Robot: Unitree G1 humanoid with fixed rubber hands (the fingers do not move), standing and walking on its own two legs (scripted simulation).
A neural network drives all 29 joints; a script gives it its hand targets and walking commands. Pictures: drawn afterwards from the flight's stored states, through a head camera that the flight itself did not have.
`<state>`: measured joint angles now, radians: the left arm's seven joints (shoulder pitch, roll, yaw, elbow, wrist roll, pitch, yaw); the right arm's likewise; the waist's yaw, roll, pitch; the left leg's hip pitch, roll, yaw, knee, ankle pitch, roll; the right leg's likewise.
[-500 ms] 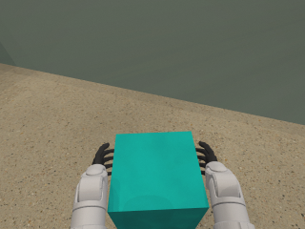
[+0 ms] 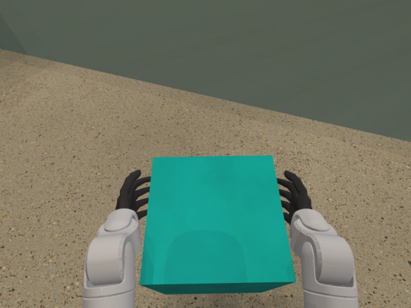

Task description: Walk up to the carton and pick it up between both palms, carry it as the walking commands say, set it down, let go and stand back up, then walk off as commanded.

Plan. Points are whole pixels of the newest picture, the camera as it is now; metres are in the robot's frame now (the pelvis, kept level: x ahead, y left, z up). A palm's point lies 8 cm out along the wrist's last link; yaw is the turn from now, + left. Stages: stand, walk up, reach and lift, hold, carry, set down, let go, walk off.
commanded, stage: carry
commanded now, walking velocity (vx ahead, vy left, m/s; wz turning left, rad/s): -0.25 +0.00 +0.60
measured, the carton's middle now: (213, 232) +0.28 -0.01 +0.01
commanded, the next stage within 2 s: none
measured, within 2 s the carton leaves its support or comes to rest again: neither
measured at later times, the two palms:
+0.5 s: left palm out of the picture +0.06 +0.19 +0.12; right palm out of the picture +0.11 -0.11 +0.11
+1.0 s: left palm out of the picture -0.22 +0.22 +0.08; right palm out of the picture -0.06 -0.03 +0.09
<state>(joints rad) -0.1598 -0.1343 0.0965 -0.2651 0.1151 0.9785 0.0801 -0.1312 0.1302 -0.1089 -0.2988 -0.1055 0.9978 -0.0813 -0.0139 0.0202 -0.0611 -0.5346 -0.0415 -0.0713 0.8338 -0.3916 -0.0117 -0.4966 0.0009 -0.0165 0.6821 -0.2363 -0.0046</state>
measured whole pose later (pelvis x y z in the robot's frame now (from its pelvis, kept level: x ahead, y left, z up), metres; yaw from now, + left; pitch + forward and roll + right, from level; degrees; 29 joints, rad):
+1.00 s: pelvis -0.33 -0.03 +0.01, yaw +32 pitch +3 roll +1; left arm 0.06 -0.13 0.06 -0.50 0.04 1.18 0.13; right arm 0.05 0.13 -0.03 -0.50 -0.04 1.20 -0.14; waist 0.01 -0.04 -0.07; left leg -0.40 0.00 0.07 0.65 -0.30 0.03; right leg -0.61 -0.17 -0.14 1.04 -0.53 0.07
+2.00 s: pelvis -0.64 -0.25 +0.02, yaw +66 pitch +5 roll -1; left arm 0.02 -0.13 0.04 -0.55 0.03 1.16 0.14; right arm 0.04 0.13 -0.04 -0.57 -0.04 1.17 -0.12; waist 0.00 0.02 -0.09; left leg -0.50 -0.05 -0.05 0.47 -0.05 0.04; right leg -0.43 0.00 -0.08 0.85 -0.49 0.03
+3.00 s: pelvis -0.78 -0.54 +0.02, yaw +87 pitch +2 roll -1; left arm 0.03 -0.13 0.05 -0.48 0.05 1.20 0.13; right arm 0.03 0.13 -0.05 -0.51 -0.06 1.23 -0.12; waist -0.03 0.04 -0.16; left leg -0.43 0.02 0.10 0.47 -0.12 0.02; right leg -0.29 -0.02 -0.15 0.53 -0.28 -0.03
